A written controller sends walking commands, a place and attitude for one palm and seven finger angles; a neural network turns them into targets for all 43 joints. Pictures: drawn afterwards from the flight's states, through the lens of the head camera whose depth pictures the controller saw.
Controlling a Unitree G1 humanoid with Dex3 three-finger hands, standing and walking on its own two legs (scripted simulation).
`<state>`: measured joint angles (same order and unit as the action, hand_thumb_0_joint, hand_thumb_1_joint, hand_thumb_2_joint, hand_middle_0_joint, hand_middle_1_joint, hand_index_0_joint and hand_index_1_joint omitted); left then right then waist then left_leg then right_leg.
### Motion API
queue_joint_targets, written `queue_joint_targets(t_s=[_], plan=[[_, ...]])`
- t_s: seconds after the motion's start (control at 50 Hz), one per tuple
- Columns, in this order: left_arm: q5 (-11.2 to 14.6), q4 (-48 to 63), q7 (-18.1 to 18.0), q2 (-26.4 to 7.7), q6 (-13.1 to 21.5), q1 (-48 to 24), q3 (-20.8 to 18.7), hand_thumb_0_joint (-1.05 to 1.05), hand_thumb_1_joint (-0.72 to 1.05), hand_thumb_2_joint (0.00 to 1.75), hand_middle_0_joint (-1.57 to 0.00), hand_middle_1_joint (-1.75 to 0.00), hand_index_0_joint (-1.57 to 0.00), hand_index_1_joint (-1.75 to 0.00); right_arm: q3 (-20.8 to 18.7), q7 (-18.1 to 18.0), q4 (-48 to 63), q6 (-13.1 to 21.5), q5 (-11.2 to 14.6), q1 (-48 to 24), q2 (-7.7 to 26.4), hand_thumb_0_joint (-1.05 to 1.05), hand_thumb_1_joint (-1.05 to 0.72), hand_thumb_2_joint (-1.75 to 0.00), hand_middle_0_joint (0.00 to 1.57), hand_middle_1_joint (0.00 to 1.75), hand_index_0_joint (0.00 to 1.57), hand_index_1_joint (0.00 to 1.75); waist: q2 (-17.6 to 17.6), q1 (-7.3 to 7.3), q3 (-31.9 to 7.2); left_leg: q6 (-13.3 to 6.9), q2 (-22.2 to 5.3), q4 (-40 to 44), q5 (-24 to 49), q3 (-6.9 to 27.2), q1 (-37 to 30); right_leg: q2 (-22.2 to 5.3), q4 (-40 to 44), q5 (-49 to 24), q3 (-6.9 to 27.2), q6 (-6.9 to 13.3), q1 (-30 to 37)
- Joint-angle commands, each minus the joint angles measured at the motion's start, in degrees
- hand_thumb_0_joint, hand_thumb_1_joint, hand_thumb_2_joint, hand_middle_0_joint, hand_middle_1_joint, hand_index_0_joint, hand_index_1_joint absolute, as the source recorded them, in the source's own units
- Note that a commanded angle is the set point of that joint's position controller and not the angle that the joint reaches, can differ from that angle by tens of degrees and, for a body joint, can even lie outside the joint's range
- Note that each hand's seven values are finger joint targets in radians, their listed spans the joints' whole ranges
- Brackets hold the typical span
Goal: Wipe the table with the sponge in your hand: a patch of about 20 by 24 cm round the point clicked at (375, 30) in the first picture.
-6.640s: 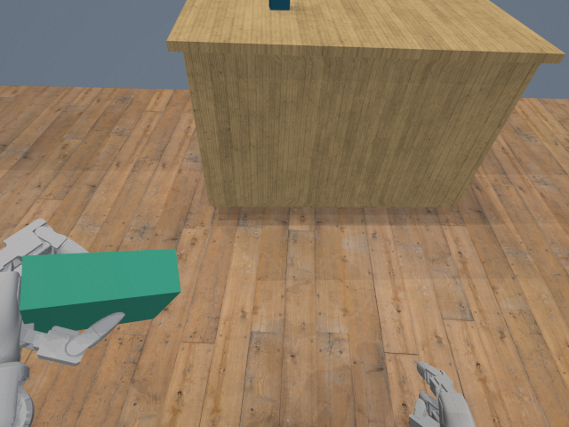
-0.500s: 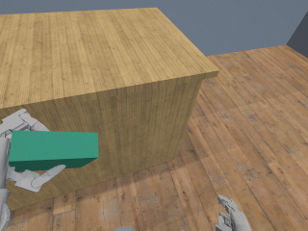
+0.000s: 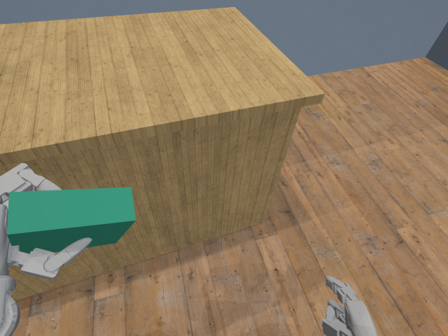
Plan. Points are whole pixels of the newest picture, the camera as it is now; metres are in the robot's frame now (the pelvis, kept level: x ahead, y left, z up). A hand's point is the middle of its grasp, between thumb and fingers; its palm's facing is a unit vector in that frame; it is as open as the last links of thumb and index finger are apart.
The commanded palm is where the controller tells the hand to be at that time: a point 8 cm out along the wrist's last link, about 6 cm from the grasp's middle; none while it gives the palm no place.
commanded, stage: come to a stop and stand still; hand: left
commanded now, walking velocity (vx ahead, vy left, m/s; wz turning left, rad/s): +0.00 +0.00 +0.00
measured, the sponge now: (91, 221) +0.23 +0.22 +0.13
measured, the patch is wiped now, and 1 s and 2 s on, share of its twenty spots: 0.00 0.00 0.00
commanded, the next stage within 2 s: look again from close up in 0.16 s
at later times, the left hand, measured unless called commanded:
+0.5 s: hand (53, 225) +0.21 +0.27 +0.14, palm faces +0.41 -0.83 -0.38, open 9.3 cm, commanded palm +0.15 +0.29 +0.18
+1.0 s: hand (55, 199) +0.25 +0.29 +0.14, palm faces +0.45 -0.84 -0.31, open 9.3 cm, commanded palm +0.20 +0.32 +0.18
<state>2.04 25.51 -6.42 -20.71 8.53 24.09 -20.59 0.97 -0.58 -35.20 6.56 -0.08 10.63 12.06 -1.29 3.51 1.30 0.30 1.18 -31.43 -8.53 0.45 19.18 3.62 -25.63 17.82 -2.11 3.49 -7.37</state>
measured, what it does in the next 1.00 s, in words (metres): shifts its weight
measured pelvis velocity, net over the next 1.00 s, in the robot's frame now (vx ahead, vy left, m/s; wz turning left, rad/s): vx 0.05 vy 0.03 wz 0.05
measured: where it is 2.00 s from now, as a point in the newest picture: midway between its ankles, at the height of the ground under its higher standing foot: outside the picture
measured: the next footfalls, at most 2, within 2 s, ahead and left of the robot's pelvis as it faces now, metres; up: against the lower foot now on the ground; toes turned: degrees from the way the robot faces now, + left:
right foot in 1.36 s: +0.26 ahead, -0.06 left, +0.00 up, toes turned -2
left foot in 1.62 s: +0.26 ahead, +0.20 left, +0.00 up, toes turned +9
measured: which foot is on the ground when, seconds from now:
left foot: down 0.00-1.00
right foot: down 0.00-1.00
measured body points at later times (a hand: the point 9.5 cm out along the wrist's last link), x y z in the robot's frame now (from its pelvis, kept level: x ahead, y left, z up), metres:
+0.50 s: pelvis +0.00 +0.01 +0.00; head +0.01 +0.01 +0.45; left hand +0.18 +0.31 +0.16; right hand +0.16 -0.21 -0.09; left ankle +0.05 +0.10 -0.74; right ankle -0.05 -0.08 -0.74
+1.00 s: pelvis +0.05 +0.03 -0.02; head +0.05 +0.06 +0.43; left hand +0.22 +0.33 +0.15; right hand +0.21 -0.21 -0.10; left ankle +0.07 +0.13 -0.74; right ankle -0.04 -0.08 -0.73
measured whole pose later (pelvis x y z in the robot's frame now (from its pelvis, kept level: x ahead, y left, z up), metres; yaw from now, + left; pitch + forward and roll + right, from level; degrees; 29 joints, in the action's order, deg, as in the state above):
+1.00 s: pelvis +0.05 +0.03 -0.02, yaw +3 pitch -1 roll +0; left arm 2.1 26.4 -7.4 -19.8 10.5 23.0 -18.0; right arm -0.2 -2.3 -35.3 4.5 0.6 15.1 13.4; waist -4.0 2.5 1.9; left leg -1.6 -0.2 -38.3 -18.2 -4.4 19.2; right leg -1.2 -38.8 28.8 -2.8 1.2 -7.4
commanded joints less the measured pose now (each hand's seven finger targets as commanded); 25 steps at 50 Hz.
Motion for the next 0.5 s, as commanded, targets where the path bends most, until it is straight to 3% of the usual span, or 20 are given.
queue_joint_targets(t_s=[0.0,0.02,0.04,0.06,0.08,0.1,0.14,0.18,0.22,0.3,0.34,0.4,0.44,0.48], plan=[[0.1,18.0,-1.9,-8.8,4.8,-11.0,-2.9,0.0,0.1,1.3,-1.2,-1.6,-1.2,-1.6,-2.8,-1.6,9.4,4.6,0.7,-4.3,7.3,0.0,-0.9,-0.9,0.2,0.3,0.2,0.3,13.1,-1.89,-10.6,-6.8,-10.6,8.7,18.0,11.3,-19.2,-4.2,-9.7,-8.1,3.4,-4.5,-9.1],[0.1,18.0,-2.2,-9.3,5.2,-11.0,-3.3,0.0,0.1,1.3,-1.2,-1.6,-1.2,-1.6,-2.8,-1.4,9.8,4.7,0.9,-4.5,7.4,0.0,-0.9,-0.9,0.2,0.3,0.2,0.3,9.4,-1.32,-8.7,-7.5,-11.5,9.1,17.4,12.6,-14.7,-3.7,-7.2,-2.7,4.5,-5.1,-7.6],[-0.1,16.4,-2.3,-11.6,4.9,-7.1,-6.3,0.0,0.1,1.3,-1.2,-1.6,-1.2,-1.6,-2.1,-1.6,10.0,5.2,0.4,-4.7,6.6,0.0,-0.9,-0.9,0.2,0.3,0.2,0.3,9.0,-1.24,-7.3,-6.7,-10.2,8.8,21.8,12.4,-12.8,-3.3,-4.6,-6.4,3.8,-3.7,-7.2],[0.2,20.2,-1.8,-11.5,5.2,-6.8,-5.5,0.0,0.1,1.3,-1.2,-1.6,-1.2,-1.6,-1.6,-1.5,10.4,4.8,0.2,-4.8,6.0,0.0,-0.9,-0.9,0.2,0.3,0.2,0.3,9.9,-1.61,-8.5,-5.4,-10.0,10.6,18.6,13.6,-10.3,-3.7,-3.7,-5.7,3.0,-3.2,-3.3],[0.3,20.9,-1.8,-12.7,5.7,-6.2,-7.2,0.0,0.1,1.3,-1.2,-1.6,-1.2,-1.6,-1.8,-1.6,10.4,4.7,0.1,-5.4,6.4,0.0,-0.9,-0.9,0.2,0.3,0.2,0.3,9.7,-1.31,-7.8,-4.6,-10.0,12.7,11.6,13.9,-6.7,-3.5,-2.0,-3.7,3.2,-3.0,-0.3],[0.2,20.5,-1.8,-12.3,6.3,-4.9,-7.7,0.0,0.1,1.3,-1.2,-1.6,-1.2,-1.6,-2.1,-1.6,10.4,4.8,0.0,-5.5,6.9,0.0,-0.9,-0.9,0.2,0.3,0.2,0.3,8.7,-1.09,-7.0,-4.0,-9.1,12.8,4.8,12.5,-4.0,-3.8,0.9,-4.0,3.6,-2.6,1.6],[0.7,18.7,-1.9,-13.1,6.7,0.4,-10.1,0.0,0.1,1.3,-1.2,-1.6,-1.2,-1.6,-2.5,-1.5,10.8,4.4,-0.2,-5.1,6.7,0.0,-0.9,-0.9,0.2,0.3,0.2,0.3,4.6,-1.25,-7.4,-2.2,-5.3,10.2,-1.9,7.6,-1.9,-6.3,5.6,-5.6,6.2,-1.6,3.6],[1.5,16.6,-1.7,-11.1,6.9,1.9,-9.1,0.0,0.1,1.3,-1.2,-1.6,-1.2,-1.6,-2.8,-1.4,10.8,3.5,0.1,-4.0,6.2,0.0,-0.9,-0.9,0.2,0.3,0.2,0.3,1.2,-2.15,-7.6,-0.9,-2.9,3.5,-1.4,4.2,-3.7,-10.9,9.1,-3.6,11.6,0.7,0.1],[2.1,13.9,-1.6,-9.8,6.5,2.3,-8.1,0.0,0.1,1.3,-1.2,-1.6,-1.2,-1.6,-2.8,-1.7,10.0,2.9,0.2,-3.3,6.3,0.0,-0.9,-0.9,0.2,0.3,0.2,0.3,0.7,-2.6,-6.3,-0.4,-2.3,-0.4,-2.4,3.2,-6.0,-13.4,10.8,-1.0,13.4,2.4,-5.9],[2.1,9.7,-1.2,-8.5,5.4,-1.3,-5.5,0.0,0.1,1.3,-1.2,-1.6,-1.2,-1.6,-2.5,-2.6,9.2,2.8,0.4,-3.4,6.6,0.0,-0.9,-0.9,0.2,0.3,0.2,0.3,2.5,-3.04,-5.7,-1.3,-4.5,7.0,2.1,5.4,-11.0,-6.8,6.3,-4.0,5.4,-1.8,-8.0],[1.6,9.6,-1.1,-9.6,5.3,-4.5,-5.3,0.0,0.1,1.3,-1.2,-1.6,-1.2,-1.6,-2.1,-3.2,9.2,3.2,0.3,-4.8,6.8,0.0,-0.9,-0.9,0.2,0.3,0.2,0.3,4.9,-2.64,-5.2,-2.0,-5.7,11.5,0.1,8.3,-10.0,-4.8,4.6,-4.3,4.2,-3.0,-6.7],[0.7,11.6,-1.4,-8.9,5.7,-6.9,-3.3,0.0,0.1,1.3,-1.2,-1.6,-1.2,-1.6,-1.8,-3.5,9.1,3.6,0.1,-4.5,6.6,0.0,-0.9,-0.9,0.2,0.3,0.2,0.3,5.8,-2.09,-5.6,-2.9,-7.2,15.9,-5.3,11.5,-8.0,-4.1,4.2,-3.9,4.2,-2.8,-2.8],[0.4,14.7,-1.5,-10.5,6.0,-8.1,-4.1,0.0,0.1,1.3,-1.2,-1.6,-1.2,-1.6,-1.7,-3.5,9.5,4.2,-0.1,-5.1,6.5,0.0,-0.9,-0.9,0.2,0.3,0.2,0.3,5.1,-1.91,-6.2,-2.4,-5.9,15.1,-3.7,9.4,-8.2,-4.6,5.8,-5.0,4.4,-2.5,-1.5],[0.5,14.8,-1.6,-9.8,6.1,-6.2,-3.6,0.0,0.1,1.3,-1.2,-1.6,-1.2,-1.6,-1.7,-3.2,9.5,4.3,-0.2,-4.4,6.3,0.0,-0.9,-0.9,0.2,0.3,0.2,0.3,4.5,-1.76,-7.3,-2.2,-4.8,12.5,-0.5,7.2,-8.6,-5.7,7.3,-7.1,5.0,-2.2,-0.1]])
